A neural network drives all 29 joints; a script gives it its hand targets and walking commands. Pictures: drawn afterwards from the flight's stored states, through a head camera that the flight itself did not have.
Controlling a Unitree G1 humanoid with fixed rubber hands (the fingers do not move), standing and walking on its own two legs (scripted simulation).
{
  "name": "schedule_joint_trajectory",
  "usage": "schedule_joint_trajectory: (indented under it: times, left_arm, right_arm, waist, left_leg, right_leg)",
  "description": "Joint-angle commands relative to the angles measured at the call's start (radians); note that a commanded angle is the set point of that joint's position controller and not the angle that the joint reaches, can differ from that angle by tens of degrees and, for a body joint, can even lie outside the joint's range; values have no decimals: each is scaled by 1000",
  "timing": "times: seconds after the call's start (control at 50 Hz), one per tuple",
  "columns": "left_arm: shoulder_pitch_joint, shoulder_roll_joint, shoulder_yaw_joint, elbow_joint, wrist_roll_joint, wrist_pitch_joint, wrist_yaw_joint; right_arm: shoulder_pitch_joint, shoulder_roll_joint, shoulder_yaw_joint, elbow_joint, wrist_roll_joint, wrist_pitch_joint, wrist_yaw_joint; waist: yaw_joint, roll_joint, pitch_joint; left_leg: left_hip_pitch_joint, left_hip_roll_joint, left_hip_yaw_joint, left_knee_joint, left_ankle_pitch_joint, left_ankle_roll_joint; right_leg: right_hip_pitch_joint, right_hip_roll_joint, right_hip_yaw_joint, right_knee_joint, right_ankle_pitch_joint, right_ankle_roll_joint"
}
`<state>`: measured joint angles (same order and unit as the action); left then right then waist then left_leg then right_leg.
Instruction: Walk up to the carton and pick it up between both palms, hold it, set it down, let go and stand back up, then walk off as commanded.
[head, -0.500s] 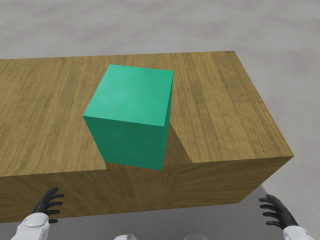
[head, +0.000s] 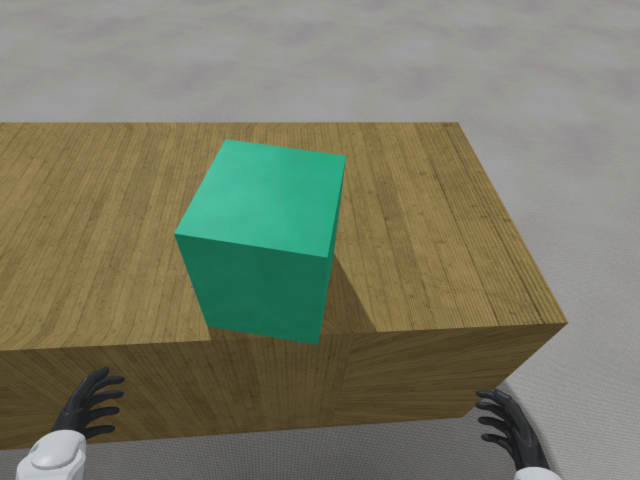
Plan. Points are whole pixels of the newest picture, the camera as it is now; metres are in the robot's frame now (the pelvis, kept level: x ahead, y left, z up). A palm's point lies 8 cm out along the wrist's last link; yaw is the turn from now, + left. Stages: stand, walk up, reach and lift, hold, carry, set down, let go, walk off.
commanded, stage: reach and lift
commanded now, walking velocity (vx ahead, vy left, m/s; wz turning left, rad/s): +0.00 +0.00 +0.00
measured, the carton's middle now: (273, 245) +0.48 +0.07 -0.03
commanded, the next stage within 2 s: none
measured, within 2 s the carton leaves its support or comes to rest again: neither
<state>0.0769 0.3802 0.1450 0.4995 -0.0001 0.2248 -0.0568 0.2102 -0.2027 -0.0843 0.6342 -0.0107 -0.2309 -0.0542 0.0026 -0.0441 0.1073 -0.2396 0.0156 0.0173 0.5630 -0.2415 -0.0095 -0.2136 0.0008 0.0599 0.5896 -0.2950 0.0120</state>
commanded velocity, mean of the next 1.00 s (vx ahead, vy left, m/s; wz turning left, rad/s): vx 0.00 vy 0.00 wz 0.00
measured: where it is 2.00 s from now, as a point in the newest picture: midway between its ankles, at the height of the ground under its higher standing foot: outside the picture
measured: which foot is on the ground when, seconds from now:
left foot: down 0.00-1.00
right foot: down 0.00-1.00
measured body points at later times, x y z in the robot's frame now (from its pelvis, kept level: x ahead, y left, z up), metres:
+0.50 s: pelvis +0.02 +0.01 +0.01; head +0.03 +0.03 +0.46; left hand +0.23 +0.30 -0.03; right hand +0.20 -0.18 -0.03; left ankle +0.04 +0.13 -0.73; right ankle +0.02 -0.13 -0.73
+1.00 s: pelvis +0.02 +0.01 +0.01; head +0.03 +0.03 +0.46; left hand +0.24 +0.29 +0.00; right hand +0.22 -0.13 +0.00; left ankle +0.04 +0.13 -0.73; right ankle +0.02 -0.13 -0.73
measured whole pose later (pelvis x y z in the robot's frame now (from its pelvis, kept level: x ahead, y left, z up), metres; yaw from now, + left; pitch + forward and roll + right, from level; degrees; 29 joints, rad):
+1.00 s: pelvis +0.02 +0.01 +0.01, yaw -1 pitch -4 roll +0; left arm 0.13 0.46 0.04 0.42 -0.14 -0.23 -0.23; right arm 0.30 0.07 0.10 0.39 -0.01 -0.46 -0.30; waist 0.06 -0.05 0.11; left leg -0.19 0.01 0.03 0.50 -0.24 0.00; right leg -0.15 -0.01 0.07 0.49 -0.27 0.02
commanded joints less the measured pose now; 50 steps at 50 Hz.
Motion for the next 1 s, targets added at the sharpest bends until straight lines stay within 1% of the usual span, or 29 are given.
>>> schedule_joint_trajectory:
  times: [0.0, 0.04, 0.06, 0.08, 0.1, 0.14, 0.16, 0.18, 0.2, 0.22, 0.24, 0.26, 0.32, 0.34, 0.38, 0.4, 0.44, 0.48, 0.54, 0.6, 0.64, 0.7, 0.76, 0.78, 0.82, 0.84, 0.86, 0.92, 0.98]
  left_arm:
    - [-31, 176, 25, -95, -46, -60, -31]
    - [-21, 193, 26, -97, -53, -65, -35]
    - [-21, 179, 9, -134, -78, -80, -39]
    - [-30, 192, 22, -124, -85, -100, -48]
    - [-35, 210, 33, -109, -96, -120, -60]
    - [-35, 201, 11, -96, -110, -131, -69]
    - [-20, 207, 18, -107, -119, -140, -74]
    - [-12, 211, 15, -137, -134, -171, -75]
    - [22, 199, -2, -112, -140, -185, -74]
    - [12, 207, -6, -103, -153, -203, -87]
    - [5, 185, -27, -121, -169, -219, -89]
    - [18, 196, -26, -95, -183, -237, -98]
    - [56, 202, -23, -110, -194, -290, -110]
    - [52, 208, -15, -99, -197, -309, -119]
    - [84, 200, -34, -104, -205, -334, -131]
    - [81, 209, -17, -86, -203, -346, -145]
    - [79, 209, -15, -103, -210, -377, -157]
    - [81, 219, -41, -159, -230, -401, -161]
    - [51, 225, -34, -136, -226, -432, -166]
    - [95, 214, -25, -118, -240, -453, -186]
    - [60, 224, -42, -126, -245, -460, -191]
    - [27, 230, -56, -194, -264, -489, -185]
    - [3, 211, -58, -113, -261, -474, -196]
    - [-9, 243, -58, -151, -281, -485, -194]
    - [-27, 245, -54, -188, -278, -500, -188]
    - [-18, 228, -65, -180, -274, -499, -182]
    - [-41, 230, -59, -150, -266, -489, -188]
    - [-76, 245, -68, -196, -287, -486, -182]
    - [-115, 255, -79, -219, -293, -474, -166]
  right_arm:
    - [61, -18, 78, -200, 19, -18, -44]
    - [66, -13, 66, -217, 21, -21, -52]
    - [73, 2, 61, -246, 17, -20, -60]
    - [65, 25, 97, -262, 31, -25, -67]
    - [96, 34, 108, -276, 31, -23, -79]
    - [74, 47, 102, -290, 35, -20, -84]
    - [83, 60, 109, -320, 51, -28, -89]
    - [97, 75, 121, -342, 54, -37, -92]
    - [96, 78, 103, -295, 50, -37, -88]
    - [86, 78, 105, -297, 48, -41, -94]
    - [80, 88, 110, -309, 47, -49, -95]
    - [94, 105, 140, -324, 53, -58, -99]
    - [119, 101, 125, -303, 63, -96, -110]
    - [119, 113, 152, -306, 69, -114, -116]
    - [142, 129, 158, -283, 85, -141, -133]
    - [144, 140, 185, -298, 94, -151, -141]
    - [156, 168, 205, -307, 95, -176, -157]
    - [123, 179, 185, -328, 93, -204, -167]
    - [127, 206, 217, -302, 103, -227, -171]
    - [165, 230, 241, -318, 105, -260, -194]
    - [146, 240, 237, -310, 96, -260, -210]
    - [124, 267, 247, -353, 94, -284, -226]
    - [120, 286, 252, -323, 84, -265, -244]
    - [104, 303, 266, -395, 80, -269, -249]
    - [121, 324, 291, -404, 103, -269, -260]
    - [119, 317, 267, -376, 94, -264, -257]
    - [86, 321, 285, -368, 96, -260, -260]
    - [43, 301, 273, -422, 95, -244, -270]
    - [14, 317, 255, -392, 93, -211, -271]
  waist:
    - [35, -15, -96]
    - [35, 4, -77]
    - [29, -10, -90]
    - [50, -35, -96]
    - [43, -56, -97]
    - [46, -12, -82]
    - [62, -11, -77]
    - [71, 22, -108]
    - [66, 38, -86]
    - [57, 28, -72]
    - [49, 30, -89]
    - [68, 24, -94]
    - [57, 49, -110]
    - [72, 25, -124]
    - [48, 61, -135]
    - [72, 55, -130]
    - [76, 32, -137]
    - [62, 71, -154]
    - [76, 95, -149]
    - [82, 60, -135]
    - [71, 81, -101]
    - [80, 92, -127]
    - [75, 85, -61]
    - [90, 65, -95]
    - [99, 95, -114]
    - [84, 111, -87]
    - [96, 102, -93]
    - [95, 100, -123]
    - [81, 137, -99]
  left_leg:
    - [210, -57, 114, -154, 12, 37]
    - [215, -55, 117, -157, 10, 35]
    - [220, -44, 112, -176, 21, 37]
    - [228, -58, 121, -151, 25, 42]
    - [256, -70, 121, -133, 30, 42]
    - [263, -56, 118, -163, 16, 37]
    - [265, -58, 120, -156, 17, 35]
    - [250, -46, 121, -182, 36, 31]
    - [236, -37, 123, -198, 35, 27]
    - [234, -31, 114, -189, 28, 23]
    - [216, -22, 106, -204, 41, 24]
    - [212, -27, 112, -194, 69, 23]
    - [246, -28, 96, -187, 115, 14]
    - [238, -29, 97, -175, 126, 15]
    - [265, -26, 78, -157, 194, -4]
    - [279, -27, 80, -152, 167, 0]
    - [270, -25, 73, -141, 205, -3]
    - [280, -23, 64, -137, 200, -11]
    - [276, -23, 56, -130, 181, -11]
    - [278, -26, 53, -116, 199, -10]
    - [264, -17, 44, -126, 138, -9]
    - [252, -7, 38, -116, 137, -12]
    - [228, -2, 49, -121, 54, -5]
    - [195, 2, 39, -117, 45, 0]
    - [202, -4, 40, -116, 88, 3]
    - [208, -2, 44, -115, 81, -8]
    - [200, 4, 37, -111, 60, -4]
    - [191, 6, 38, -123, 47, -4]
    - [153, 11, 39, -133, -15, -4]
  right_leg:
    - [-37, -38, -15, -277, -52, -22]
    - [-38, -34, -18, -287, -83, -20]
    - [-12, -25, -32, -286, -36, -19]
    - [-38, -43, -9, -299, -56, -17]
    - [-63, -58, 11, -315, -94, -26]
    - [-58, -40, -14, -314, -113, -26]
    - [-70, -42, -10, -323, -118, -24]
    - [-8, -36, -15, -304, -40, -12]
    - [12, -17, -34, -301, -39, -4]
    - [5, -24, -25, -306, -65, -14]
    - [34, -13, -38, -294, -18, -12]
    - [45, -18, -25, -290, 24, -9]
    - [62, -19, -34, -289, 98, 0]
    - [63, -19, -30, -292, 92, 3]
    - [81, -17, -40, -279, 181, 0]
    - [69, -27, -31, -286, 156, 8]
    - [81, -25, -37, -279, 198, 9]
    - [82, -22, -40, -278, 164, -3]
    - [53, -22, -43, -286, 97, -9]
    - [65, -29, -35, -284, 157, -3]
    - [48, -26, -44, -290, 66, -13]
    - [37, -26, -48, -281, 42, -24]
    - [-7, -33, -50, -298, -48, -23]
    - [16, -32, -50, -282, -49, -28]
    - [20, -36, -44, -277, 4, -19]
    - [5, -33, -50, -278, -11, -24]
    - [-8, -35, -45, -274, -38, -24]
    - [17, -30, -50, -274, -47, -31]
    - [24, -29, -43, -268, -86, -39]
